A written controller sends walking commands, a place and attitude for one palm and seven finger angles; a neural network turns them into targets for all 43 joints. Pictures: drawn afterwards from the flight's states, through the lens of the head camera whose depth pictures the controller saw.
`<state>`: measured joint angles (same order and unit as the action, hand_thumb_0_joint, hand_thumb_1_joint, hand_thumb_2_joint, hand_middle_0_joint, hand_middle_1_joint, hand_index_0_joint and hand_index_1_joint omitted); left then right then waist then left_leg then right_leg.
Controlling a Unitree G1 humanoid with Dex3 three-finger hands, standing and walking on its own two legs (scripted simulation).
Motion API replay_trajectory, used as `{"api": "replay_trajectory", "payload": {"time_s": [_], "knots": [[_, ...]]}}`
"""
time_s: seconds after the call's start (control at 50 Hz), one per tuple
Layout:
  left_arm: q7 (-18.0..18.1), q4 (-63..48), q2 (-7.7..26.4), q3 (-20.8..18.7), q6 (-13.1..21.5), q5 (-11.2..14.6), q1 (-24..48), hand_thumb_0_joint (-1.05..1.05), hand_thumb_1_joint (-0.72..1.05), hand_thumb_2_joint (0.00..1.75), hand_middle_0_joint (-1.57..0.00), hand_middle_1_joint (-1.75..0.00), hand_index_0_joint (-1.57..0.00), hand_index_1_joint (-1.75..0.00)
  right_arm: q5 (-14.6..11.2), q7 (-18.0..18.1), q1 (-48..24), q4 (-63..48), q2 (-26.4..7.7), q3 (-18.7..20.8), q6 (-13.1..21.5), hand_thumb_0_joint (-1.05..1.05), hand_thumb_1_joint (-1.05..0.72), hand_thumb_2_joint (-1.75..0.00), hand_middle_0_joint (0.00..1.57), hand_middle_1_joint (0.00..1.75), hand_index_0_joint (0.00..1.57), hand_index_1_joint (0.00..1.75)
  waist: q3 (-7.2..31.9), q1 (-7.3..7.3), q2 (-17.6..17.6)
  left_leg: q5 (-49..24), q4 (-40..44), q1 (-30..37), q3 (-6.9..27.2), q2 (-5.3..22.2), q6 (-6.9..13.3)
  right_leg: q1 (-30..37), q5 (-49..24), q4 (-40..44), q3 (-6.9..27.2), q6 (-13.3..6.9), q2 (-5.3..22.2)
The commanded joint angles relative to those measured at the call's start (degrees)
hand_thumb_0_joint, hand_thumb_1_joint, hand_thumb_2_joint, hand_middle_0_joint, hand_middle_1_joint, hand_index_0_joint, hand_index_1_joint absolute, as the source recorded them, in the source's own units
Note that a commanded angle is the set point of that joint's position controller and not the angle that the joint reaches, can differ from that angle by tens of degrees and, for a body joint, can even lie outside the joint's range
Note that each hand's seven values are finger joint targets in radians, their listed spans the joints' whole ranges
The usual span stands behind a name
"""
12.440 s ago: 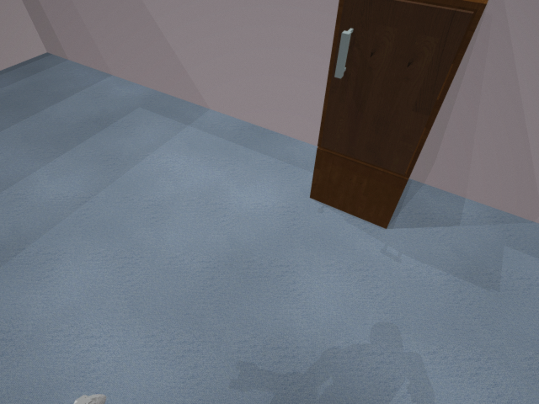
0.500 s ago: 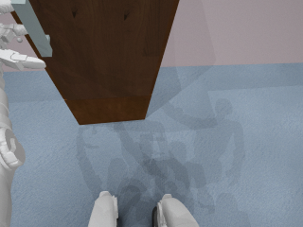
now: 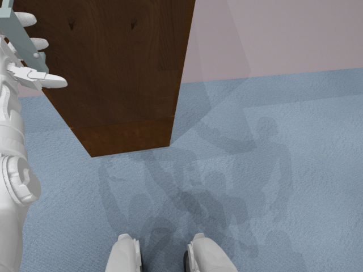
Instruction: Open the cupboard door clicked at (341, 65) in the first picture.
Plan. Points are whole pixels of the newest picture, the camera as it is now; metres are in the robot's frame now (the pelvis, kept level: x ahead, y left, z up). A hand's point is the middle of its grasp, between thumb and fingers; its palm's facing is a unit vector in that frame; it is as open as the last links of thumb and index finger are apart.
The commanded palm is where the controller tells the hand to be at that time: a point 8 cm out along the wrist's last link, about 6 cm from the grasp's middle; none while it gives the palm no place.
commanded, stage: slide the fingers in behind the handle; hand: left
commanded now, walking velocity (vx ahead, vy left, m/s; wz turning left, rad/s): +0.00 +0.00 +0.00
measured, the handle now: (26, 40) +0.58 +0.26 +0.10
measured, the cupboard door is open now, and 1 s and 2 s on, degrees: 0 0 25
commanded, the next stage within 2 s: close the thumb around the handle in 0.40 s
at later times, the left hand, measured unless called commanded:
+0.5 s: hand (35, 57) +0.53 +0.23 +0.10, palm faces +0.10 -0.99 +0.00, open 13.9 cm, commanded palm +0.52 +0.27 +0.09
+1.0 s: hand (36, 57) +0.54 +0.23 +0.10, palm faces +0.10 -0.99 -0.01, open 7.5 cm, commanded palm +0.52 +0.27 +0.09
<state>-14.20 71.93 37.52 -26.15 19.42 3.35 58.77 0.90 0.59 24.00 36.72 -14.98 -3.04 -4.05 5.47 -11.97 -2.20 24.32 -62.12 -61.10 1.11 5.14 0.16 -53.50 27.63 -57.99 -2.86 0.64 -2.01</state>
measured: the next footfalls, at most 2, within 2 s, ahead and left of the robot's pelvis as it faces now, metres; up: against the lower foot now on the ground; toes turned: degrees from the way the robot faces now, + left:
none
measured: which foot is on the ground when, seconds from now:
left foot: down 0.00-1.00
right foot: down 0.00-1.00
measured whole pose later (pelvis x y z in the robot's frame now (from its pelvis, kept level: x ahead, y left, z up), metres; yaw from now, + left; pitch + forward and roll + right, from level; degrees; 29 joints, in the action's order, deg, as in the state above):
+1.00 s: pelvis +0.00 +0.00 +0.00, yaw +0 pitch +23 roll -5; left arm -13.7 72.4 37.4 -26.5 20.1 3.2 58.7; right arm 0.9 0.9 23.4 36.5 -15.4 -2.8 -4.0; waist 5.5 -12.2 -2.1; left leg 24.5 -62.4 -61.3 0.9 5.0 0.4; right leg -53.8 27.6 -58.2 -2.5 0.9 -1.9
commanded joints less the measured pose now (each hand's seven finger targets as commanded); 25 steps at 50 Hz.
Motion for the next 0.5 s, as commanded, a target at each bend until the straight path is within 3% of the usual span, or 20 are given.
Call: {"api": "replay_trajectory", "payload": {"time_s": [0.0,0.04,0.1,0.18,0.24,0.3,0.34,0.36,0.38,0.42,0.48], "knots": [[-0.3,-12.2,14.7,-1.2,3.9,0.9,25.4,0.0,-0.5,0.3,-0.3,-1.2,-0.3,-1.2,0.2,0.8,11.2,-1.7,-11.3,4.5,0.6,0.0,-0.9,-0.9,0.2,0.3,0.2,0.3,28.2,-0.52,-9.0,-20.5,4.7,29.7,2.5,-2.2,1.7,3.6,-18.0,7.3,0.2,-1.2,-2.3],[0.2,-12.4,15.2,-1.9,4.0,0.8,24.5,0.0,-0.5,0.3,-0.3,-1.2,-0.3,-1.2,0.3,0.7,11.3,-2.0,-11.3,4.5,0.6,0.0,-0.9,-0.9,0.2,0.3,0.2,0.3,28.2,-0.02,-9.6,-20.4,4.8,29.7,2.3,-2.3,1.8,3.7,-17.9,7.4,0.4,-1.3,-2.3],[0.5,-11.4,14.6,-0.7,3.7,0.2,24.7,0.0,-0.5,0.3,-0.3,-1.2,-0.3,-1.2,0.1,0.8,11.0,-2.1,-11.2,4.5,0.5,0.0,-0.9,-0.9,0.2,0.3,0.2,0.3,26.8,-0.75,-7.8,-18.8,4.8,27.9,2.0,-2.3,1.9,3.8,-17.3,7.7,0.6,-0.9,-2.2],[0.1,-11.4,16.6,-2.2,3.9,0.5,24.7,0.0,-0.5,0.3,-0.3,-1.2,-0.3,-1.2,0.1,1.0,11.1,-1.9,-11.4,4.4,0.5,0.0,-0.9,-0.9,0.2,0.3,0.2,0.3,27.5,-0.25,-9.1,-19.4,4.7,28.3,2.0,-2.3,1.8,4.3,-17.8,7.6,0.6,-1.0,-2.1],[-0.3,-13.1,15.8,-2.0,4.3,1.0,23.9,0.0,-0.5,0.3,-0.3,-1.2,-0.3,-1.2,0.2,0.9,11.1,-2.3,-11.4,4.5,0.5,0.0,-0.9,-0.9,0.2,0.3,0.2,0.3,29.4,0.1,-9.1,-20.8,4.6,29.2,2.0,-2.4,1.9,5.3,-19.2,7.2,0.7,-1.2,-2.3],[-0.3,-11.9,15.6,-1.4,3.9,0.9,25.1,0.0,-0.5,0.3,-0.3,-1.2,-0.3,-1.2,0.0,1.0,11.0,-1.8,-11.5,4.5,0.4,0.0,-0.9,-0.9,0.2,0.3,0.2,0.3,27.0,-0.62,-9.1,-19.4,4.9,29.1,2.3,-2.1,1.7,3.6,-17.4,7.7,0.5,-1.0,-2.3],[-0.2,-12.4,15.1,-1.3,4.1,1.2,25.5,0.0,-0.5,0.3,-0.3,-1.2,-0.3,-1.2,0.2,1.1,11.0,-1.9,-11.6,4.5,0.6,0.0,-0.9,-0.9,0.2,0.3,0.2,0.3,27.7,-0.97,-8.2,-19.2,4.8,29.0,2.3,-2.3,2.0,3.7,-17.2,7.7,0.6,-1.0,-2.2],[-0.1,-12.8,16.4,-2.0,4.3,0.9,25.7,0.0,-0.5,0.3,-0.3,-1.2,-0.3,-1.2,0.1,1.2,10.8,-1.8,-11.7,4.5,0.5,0.0,-0.9,-0.9,0.2,0.3,0.2,0.3,28.2,-0.37,-9.9,-19.7,5.0,30.0,2.5,-2.0,1.7,3.1,-17.1,7.5,0.4,-1.1,-2.2],[-0.1,-13.5,15.0,-1.0,4.5,1.0,25.8,0.0,-0.5,0.3,-0.3,-1.2,-0.3,-1.2,0.2,1.1,10.8,-1.8,-11.4,4.6,0.6,0.0,-0.9,-0.9,0.2,0.3,0.2,0.3,29.0,-0.5,-10.6,-20.3,4.8,30.6,2.3,-2.2,1.7,3.3,-17.6,7.5,0.5,-1.1,-2.2],[-0.2,-13.3,14.7,-1.3,4.4,1.1,24.3,0.0,-0.5,0.3,-0.3,-1.2,-0.3,-1.2,0.2,1.0,10.9,-1.7,-11.4,4.7,0.7,0.0,-0.9,-0.9,0.2,0.3,0.2,0.3,29.1,-0.31,-9.3,-21.2,4.7,30.8,2.3,-2.2,1.7,3.8,-18.5,7.5,0.3,-1.1,-2.3],[-0.2,-12.3,14.2,-0.7,4.3,0.8,24.5,0.0,-0.5,0.3,-0.3,-1.2,-0.3,-1.2,0.2,1.0,10.8,-1.5,-11.4,4.6,0.4,0.0,-0.9,-0.9,0.2,0.3,0.2,0.3,27.9,-0.29,-10.6,-21.4,4.9,31.4,2.8,-2.0,1.4,2.2,-17.7,7.3,0.0,-1.3,-2.2]]}}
